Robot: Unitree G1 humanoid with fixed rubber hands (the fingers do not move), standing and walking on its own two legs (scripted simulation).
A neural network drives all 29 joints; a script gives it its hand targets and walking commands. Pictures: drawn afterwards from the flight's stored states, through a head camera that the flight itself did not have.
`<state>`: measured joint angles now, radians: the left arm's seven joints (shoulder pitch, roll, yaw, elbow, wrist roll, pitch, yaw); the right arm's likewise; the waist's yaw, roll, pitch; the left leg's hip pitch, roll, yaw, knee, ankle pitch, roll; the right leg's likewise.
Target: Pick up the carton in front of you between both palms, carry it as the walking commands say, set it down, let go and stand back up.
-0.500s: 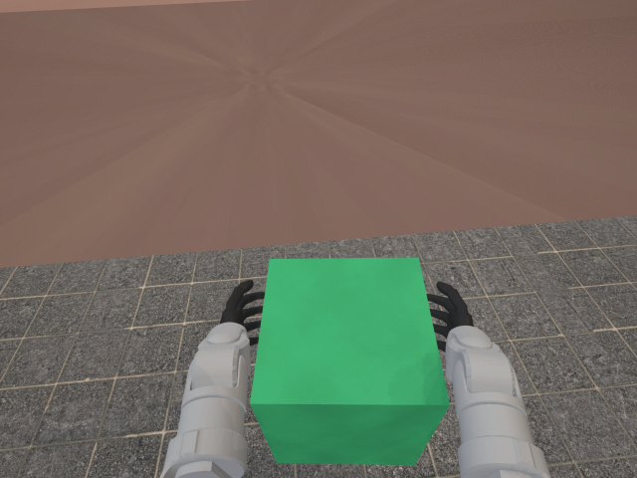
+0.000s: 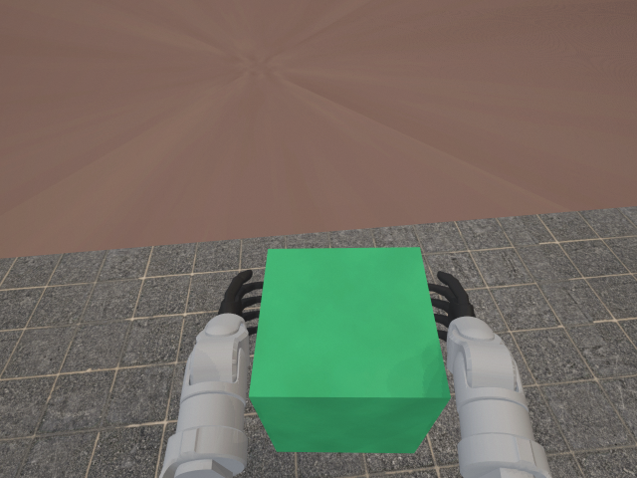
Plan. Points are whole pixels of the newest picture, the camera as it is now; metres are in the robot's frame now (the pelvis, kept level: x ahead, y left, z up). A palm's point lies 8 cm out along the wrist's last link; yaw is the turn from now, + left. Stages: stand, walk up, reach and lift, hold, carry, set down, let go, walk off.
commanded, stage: reach and lift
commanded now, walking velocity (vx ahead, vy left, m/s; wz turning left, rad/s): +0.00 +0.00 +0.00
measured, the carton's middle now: (344, 355) +0.30 +0.00 -0.05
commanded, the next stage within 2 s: hold in 0.38 s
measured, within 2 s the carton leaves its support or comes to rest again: neither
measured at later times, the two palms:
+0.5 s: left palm (228, 320) +0.29 +0.15 +0.05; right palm (463, 323) +0.29 -0.15 +0.05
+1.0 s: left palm (227, 323) +0.29 +0.15 +0.05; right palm (465, 326) +0.29 -0.15 +0.05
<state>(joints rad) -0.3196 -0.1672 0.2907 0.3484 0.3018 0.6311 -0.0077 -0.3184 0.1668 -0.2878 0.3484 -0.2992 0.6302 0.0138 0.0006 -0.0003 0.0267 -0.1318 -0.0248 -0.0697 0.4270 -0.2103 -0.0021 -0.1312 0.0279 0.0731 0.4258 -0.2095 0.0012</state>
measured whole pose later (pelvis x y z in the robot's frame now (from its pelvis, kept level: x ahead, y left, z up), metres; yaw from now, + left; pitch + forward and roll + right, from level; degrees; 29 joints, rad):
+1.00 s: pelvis -0.01 +0.00 +0.00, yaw +0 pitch -8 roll +0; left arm -0.31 -0.16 0.27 0.26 0.29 0.75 -0.01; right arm -0.31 0.16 -0.26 0.26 -0.29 0.75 0.01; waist 0.00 0.00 0.04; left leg -0.06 -0.02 -0.07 0.39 -0.19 0.00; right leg -0.05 0.03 0.07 0.39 -0.19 0.00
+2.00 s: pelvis +0.05 +0.01 -0.01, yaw +1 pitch +3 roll +0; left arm -0.19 -0.13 0.13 -0.06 0.17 0.96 0.06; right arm -0.19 0.12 -0.14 -0.05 -0.15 0.96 -0.04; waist 0.00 -0.02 -0.17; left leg -0.25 -0.01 0.02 0.52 -0.31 0.00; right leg -0.26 -0.01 0.06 0.54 -0.33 0.00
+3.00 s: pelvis +0.62 +0.04 +0.01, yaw -1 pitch +5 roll -2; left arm -0.08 -0.13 0.07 -0.39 0.12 1.15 0.09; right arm -0.08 0.13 -0.08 -0.37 -0.09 1.14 -0.08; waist -0.01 0.00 -0.07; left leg -0.03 0.04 0.23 0.23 -0.28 0.02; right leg -0.61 -0.09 -0.15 0.65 -0.09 0.00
